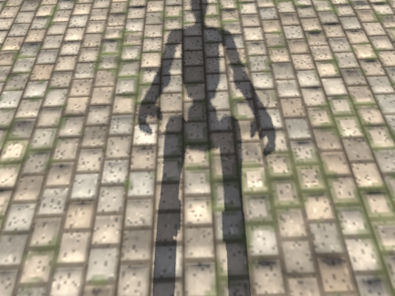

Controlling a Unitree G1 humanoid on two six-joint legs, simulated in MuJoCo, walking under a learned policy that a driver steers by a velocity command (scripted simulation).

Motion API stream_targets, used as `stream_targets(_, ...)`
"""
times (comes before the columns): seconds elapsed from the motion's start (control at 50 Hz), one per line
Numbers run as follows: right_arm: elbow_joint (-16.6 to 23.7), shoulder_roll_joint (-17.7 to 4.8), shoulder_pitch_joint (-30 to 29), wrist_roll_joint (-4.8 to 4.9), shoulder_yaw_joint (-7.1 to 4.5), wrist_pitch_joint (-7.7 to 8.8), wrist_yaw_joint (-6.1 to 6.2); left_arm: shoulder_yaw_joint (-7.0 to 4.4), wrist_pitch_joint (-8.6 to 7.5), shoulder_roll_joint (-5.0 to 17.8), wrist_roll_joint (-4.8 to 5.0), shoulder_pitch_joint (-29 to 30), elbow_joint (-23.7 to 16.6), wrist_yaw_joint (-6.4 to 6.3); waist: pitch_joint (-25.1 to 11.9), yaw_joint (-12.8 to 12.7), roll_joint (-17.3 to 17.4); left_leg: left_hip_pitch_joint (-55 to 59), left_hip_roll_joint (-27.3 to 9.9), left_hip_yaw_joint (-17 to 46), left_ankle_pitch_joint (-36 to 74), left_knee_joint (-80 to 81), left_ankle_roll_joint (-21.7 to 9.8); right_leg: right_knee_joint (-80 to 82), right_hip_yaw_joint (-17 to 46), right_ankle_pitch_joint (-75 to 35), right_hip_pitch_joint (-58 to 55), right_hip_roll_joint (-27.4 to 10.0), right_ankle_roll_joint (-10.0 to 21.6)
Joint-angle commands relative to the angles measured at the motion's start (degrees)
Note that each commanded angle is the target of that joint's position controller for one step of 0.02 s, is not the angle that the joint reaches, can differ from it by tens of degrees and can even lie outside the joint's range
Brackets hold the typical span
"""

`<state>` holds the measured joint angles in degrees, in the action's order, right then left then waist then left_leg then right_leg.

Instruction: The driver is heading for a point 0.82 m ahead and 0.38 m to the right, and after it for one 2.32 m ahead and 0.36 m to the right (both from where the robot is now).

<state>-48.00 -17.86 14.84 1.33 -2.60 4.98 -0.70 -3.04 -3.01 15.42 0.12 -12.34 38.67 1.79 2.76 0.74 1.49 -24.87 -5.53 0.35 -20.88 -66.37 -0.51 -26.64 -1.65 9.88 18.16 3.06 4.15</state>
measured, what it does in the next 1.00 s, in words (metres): walks ahead, turning right: left foot, then right foot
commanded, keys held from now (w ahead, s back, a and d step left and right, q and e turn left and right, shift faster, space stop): w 0.12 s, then w+e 0.88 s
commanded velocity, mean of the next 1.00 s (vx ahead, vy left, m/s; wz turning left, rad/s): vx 0.50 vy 0.00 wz -0.42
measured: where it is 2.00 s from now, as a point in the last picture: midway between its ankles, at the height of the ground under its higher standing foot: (294, 164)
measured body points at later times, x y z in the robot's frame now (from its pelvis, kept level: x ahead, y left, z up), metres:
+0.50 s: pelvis +0.28 +0.05 +0.00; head +0.31 +0.06 +0.44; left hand +0.36 +0.33 -0.13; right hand +0.40 -0.23 -0.10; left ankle +0.35 +0.15 -0.74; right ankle +0.15 -0.07 -0.65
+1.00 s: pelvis +0.52 -0.07 -0.01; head +0.55 -0.10 +0.44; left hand +0.77 +0.12 -0.10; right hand +0.49 -0.37 -0.13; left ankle +0.47 +0.13 -0.64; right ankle +0.55 -0.16 -0.74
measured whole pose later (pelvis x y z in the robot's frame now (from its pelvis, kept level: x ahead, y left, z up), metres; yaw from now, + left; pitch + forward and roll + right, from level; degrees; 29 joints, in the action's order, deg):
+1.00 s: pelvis +0.52 -0.07 -0.01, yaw -26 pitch +1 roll +1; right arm -47.7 -17.7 11.2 1.2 -3.5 5.4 -0.3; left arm -4.6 -2.2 17.0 1.2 -11.3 39.5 1.9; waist 4.4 0.5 0.8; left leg -19.3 -3.6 -0.2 -24.7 -67.6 0.4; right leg -32.7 -0.9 10.8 23.0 3.3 5.5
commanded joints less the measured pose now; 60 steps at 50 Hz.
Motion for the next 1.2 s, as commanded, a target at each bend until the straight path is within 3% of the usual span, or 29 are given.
stream_targets(0.02, 3.00, -4.47, 1.94, -0.46, -1.29, -0.15, 0.05, -1.91, -1.92, 6.41, -0.15, -0.92, -2.30, -0.22, -6.06, 0.43, -5.34, -9.48, -3.66, 2.73, 5.51, 1.78, 0.86, 15.56, 16.52, -13.21, -11.10, -15.32, 11.32)
stream_targets(0.1, 4.95, -3.13, -4.47, -1.34, -0.93, -1.05, 0.33, -2.22, -2.52, 7.91, -0.10, -2.79, 0.42, -1.08, -1.67, -0.49, -4.13, -14.00, -3.55, 2.46, 15.67, 12.93, 2.93, 18.65, 10.81, -15.37, -9.29, -13.99, 10.73)
stream_targets(0.16, 6.75, -1.88, -11.21, -1.35, -0.38, -0.28, -0.24, -2.30, -2.07, 8.77, 0.33, -5.55, 2.31, -1.65, 0.09, -2.90, -3.96, -12.04, -1.44, 1.41, 25.08, 25.18, 2.83, 18.87, 8.28, -13.16, -9.02, -12.00, 8.77)
stream_targets(0.24, 9.00, -2.14, -17.97, -0.85, -0.15, 0.62, -1.33, -2.77, -1.32, 10.29, 1.13, -9.80, 5.06, -2.07, 1.57, -4.96, -4.01, -10.12, 1.31, 1.62, 27.12, 34.25, 2.42, 16.44, 10.67, -9.51, -12.52, -13.74, 8.31)
stream_targets(0.32, 8.99, -4.80, -15.67, -0.93, -1.05, 1.53, -1.89, -3.27, -0.19, 10.89, 1.16, -10.06, 6.42, -2.77, -0.08, -2.36, -6.36, -4.46, 2.82, 2.27, 20.00, 38.42, 0.09, 9.92, 14.69, -13.99, -17.56, -16.04, 6.18)
stream_targets(0.34, 7.97, -5.85, -11.57, -0.98, -1.67, 1.75, -1.69, -3.24, 0.12, 10.85, 1.03, -9.22, 6.38, -2.81, -2.29, 0.12, -6.75, 1.94, 4.06, 0.80, 18.49, 39.89, -0.99, 5.41, 14.17, -19.85, -17.07, -14.66, 5.18)
stream_targets(0.36, 5.99, -8.28, -3.89, -1.19, -2.90, 1.89, -1.20, -2.61, 0.28, 9.32, 0.52, -9.22, 6.19, -2.79, -7.97, 3.64, -5.98, 14.11, 3.35, 0.66, 19.29, 39.43, -2.82, -3.92, 12.19, -22.42, -13.83, -11.22, 3.45)
stream_targets(0.38, 5.06, -12.14, 5.73, -2.06, -3.84, 1.82, -0.64, -1.31, 0.36, 5.92, -0.65, -9.45, 4.49, -2.83, -17.72, 7.05, 0.20, 31.17, -7.02, 11.02, 19.37, 36.86, -6.17, -21.40, 9.30, -8.88, -3.51, -6.45, 1.18)
stream_targets(0.4, 3.56, -15.37, 8.06, -2.06, -4.68, 1.09, -0.85, 0.21, -0.69, 0.05, 0.95, -18.90, 3.69, -2.48, -25.61, 2.44, 18.34, 49.02, -19.45, 37.23, 6.19, 43.59, -14.94, -40.58, 6.58, 23.46, 17.59, 1.21, -2.50)
stream_targets(0.42, 4.34, -9.02, 7.32, -1.35, -3.23, 0.92, -0.87, -1.14, -1.00, 6.62, 2.22, -15.69, 5.04, -2.56, -22.14, 4.93, 11.60, 45.79, -18.03, 40.41, -5.68, 48.64, -13.43, -46.96, 11.77, 23.15, 23.35, -1.95, -2.51)
stream_targets(0.44, 4.71, -6.03, 3.78, -1.22, -2.41, 0.88, -0.53, -2.22, -0.90, 9.94, 2.75, -9.27, 3.50, -2.62, -13.47, 5.36, 7.26, 38.11, -16.19, 30.74, -6.13, 49.81, -10.70, -47.62, 10.38, 18.03, 25.95, -4.37, -2.24)
stream_targets(0.46, 4.89, -4.96, -0.14, -1.63, -1.97, 0.81, -0.42, -2.24, -0.66, 9.42, 2.28, -6.52, 2.89, -2.91, -9.00, 3.66, 3.60, 30.39, -14.14, 24.34, -0.08, 51.10, -9.54, -46.18, 8.79, 13.55, 24.09, -6.87, -2.38)
stream_targets(0.48, 4.65, -3.52, -2.41, -1.91, -1.65, 0.80, -0.35, -2.41, -0.37, 8.60, 1.58, -5.41, 2.54, -2.87, -5.75, 2.25, 3.98, 24.36, -12.43, 19.28, 5.01, 52.65, -9.46, -43.53, 8.76, 10.58, 22.28, -8.47, -2.52)
stream_targets(0.52, 4.20, -2.54, -4.52, -2.29, -1.58, 1.33, -0.18, -2.47, 0.84, 6.23, 1.83, -7.05, 2.86, -2.60, -3.88, -0.10, 5.78, 18.08, -10.23, 11.84, 10.40, 55.91, -9.06, -40.76, 8.41, 7.89, 17.16, -10.31, -2.68)
stream_targets(0.6, 2.50, -5.14, -4.13, -1.95, -2.68, 1.95, 0.19, -2.04, 2.24, 4.00, 1.19, -3.51, 0.74, -2.51, -1.05, -0.51, 2.96, 16.77, -11.03, 3.52, 18.28, 59.21, -10.65, -33.86, 7.96, 2.04, 20.74, -11.40, -3.80)
stream_targets(0.7, 1.57, -7.29, -2.92, -1.61, -3.35, 0.92, 0.92, -1.32, 1.43, 2.82, 1.13, 4.30, -1.45, -0.55, 0.66, 1.91, 1.55, 19.17, -9.16, -6.57, 22.66, 59.71, -9.00, -18.17, 3.53, -10.66, 18.74, -10.37, -3.48)
stream_targets(0.8, -0.01, -9.82, 0.14, -0.05, -4.32, -0.95, 1.02, -1.46, 1.73, 3.83, 1.10, 10.32, -4.66, 0.86, 2.57, 2.92, 1.48, 27.64, -11.74, -10.12, 27.84, 56.34, -7.26, -10.51, 0.12, -6.28, 18.52, -8.67, -0.99)
stream_targets(0.84, 0.15, -11.45, -0.65, 0.67, -4.86, -1.74, 1.21, -2.47, 2.02, 5.80, 0.81, 7.88, -4.90, 1.02, -0.11, 0.36, 3.07, 30.05, -11.80, -11.97, 45.36, 48.86, -6.05, -9.86, -2.89, -0.24, 12.86, -5.39, 1.21)
stream_targets(0.88, 0.64, -10.84, -1.97, 1.01, -4.58, -2.59, 1.43, -5.37, 2.37, 10.41, 1.12, -7.01, -0.94, 0.41, -8.10, -8.09, 1.87, 24.65, -8.55, -14.96, 53.78, 28.02, -3.34, -5.57, -5.21, -1.62, -7.76, 0.12, 4.84)
stream_targets(0.9, 1.76, -7.28, -0.48, -1.13, -3.17, -2.32, 1.53, -7.39, 2.97, 15.96, 1.53, -15.86, 1.24, -0.85, -13.09, -10.62, -6.68, 9.57, -5.53, -15.28, 32.43, 8.93, -0.34, -4.04, 8.16, -1.48, -24.78, -7.20, 8.47)
stream_targets(0.92, 5.35, 0.28, 3.83, -2.77, -0.65, -0.64, 0.82, -7.46, 2.06, 21.35, 1.90, -12.07, -0.14, -0.81, -18.71, -2.69, -19.33, -14.20, 6.46, -6.58, -13.89, -8.74, 2.71, 4.15, 41.52, 12.23, -39.54, -19.78, 19.52)
stream_targets(0.94, 5.78, -5.36, -3.47, -0.16, -1.54, 1.43, 0.18, -5.81, 0.88, 15.48, 1.54, -12.70, -1.60, -0.21, -20.94, -7.62, -10.45, -20.55, 5.47, 3.87, -12.83, -13.19, 1.53, 11.55, 47.66, 17.86, -39.65, -21.82, 18.96)
stream_targets(0.96, 7.26, -7.57, -7.75, 1.61, -2.14, 2.60, -0.12, -4.82, -0.16, 12.64, 0.99, -10.53, -1.09, -0.01, -12.80, -7.39, -7.93, -24.24, 3.04, 3.40, -6.72, -11.28, -0.12, 12.06, 39.89, 12.72, -34.00, -20.54, 16.20)
stream_targets(0.98, 6.71, -6.70, -7.55, 0.64, -1.92, 3.17, 0.28, -4.25, -0.59, 11.05, 1.03, -7.21, -1.35, -0.04, -9.45, -4.80, -3.64, -20.97, 0.52, 3.86, -1.76, -6.35, -0.66, 11.35, 33.39, 6.34, -26.34, -18.07, 14.12)
stream_targets(1.0, 5.93, -6.90, -6.99, -0.94, -2.24, 3.13, 0.63, -3.63, -0.56, 9.22, 0.92, -3.45, -1.97, -0.26, -6.89, -2.50, -2.87, -16.75, -1.06, 4.05, 1.28, -1.34, -0.19, 11.64, 27.74, 0.05, -19.32, -15.67, 12.73)
stream_targets(1.02, 5.63, -7.13, -5.84, -1.30, -2.51, 2.54, 0.50, -3.11, -0.59, 8.12, 0.21, -1.48, -2.86, -0.59, -6.29, -0.74, -4.36, -13.00, -1.98, 4.55, 3.52, 0.96, 0.19, 12.76, 25.10, -3.90, -15.02, -14.23, 12.31)
stream_targets(1.06, 5.69, -6.06, -5.33, -1.79, -2.51, 1.31, 0.36, -3.12, -0.84, 8.47, 0.29, -1.16, -3.04, -1.18, -5.62, 0.22, -4.13, -10.62, -1.49, 3.55, 5.68, 5.26, 1.86, 14.20, 22.20, -10.22, -10.87, -12.99, 12.74)
stream_targets(1.12, 7.49, -4.10, -10.41, -2.23, -1.92, 0.44, 0.54, -3.62, -0.94, 10.37, 0.58, -3.95, -1.96, -2.34, -3.13, -1.02, -3.44, -11.83, 0.23, 2.69, 13.79, 15.79, 4.28, 14.95, 18.25, -13.32, -7.73, -11.01, 12.02)
stream_targets(1.2, 9.86, -2.31, -18.10, -1.59, -1.08, 0.81, -0.21, -3.72, -0.44, 10.59, 0.92, -7.05, -0.40, -2.98, -1.29, -4.08, -5.49, -7.13, 3.62, 2.35, 26.00, 31.38, 4.62, 14.13, 16.32, -7.04, -4.98, -8.24, 8.76)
